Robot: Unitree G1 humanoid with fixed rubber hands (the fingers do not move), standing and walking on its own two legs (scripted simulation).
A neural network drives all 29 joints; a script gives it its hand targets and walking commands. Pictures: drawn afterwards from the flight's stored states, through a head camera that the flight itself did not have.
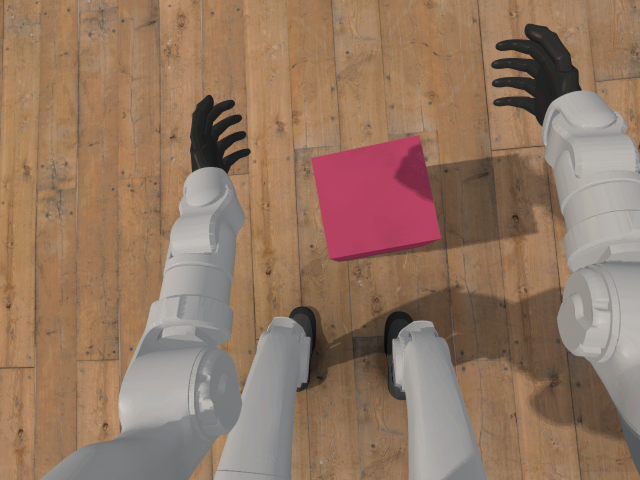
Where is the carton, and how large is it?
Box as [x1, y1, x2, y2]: [311, 135, 440, 261]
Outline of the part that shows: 419,135 311,158 329,258 338,261 421,246 440,238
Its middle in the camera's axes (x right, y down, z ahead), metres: +0.12 -0.07 +0.85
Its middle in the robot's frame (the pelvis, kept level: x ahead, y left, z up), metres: +0.47 -0.03 -0.51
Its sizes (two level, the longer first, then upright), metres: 0.210 0.200 0.250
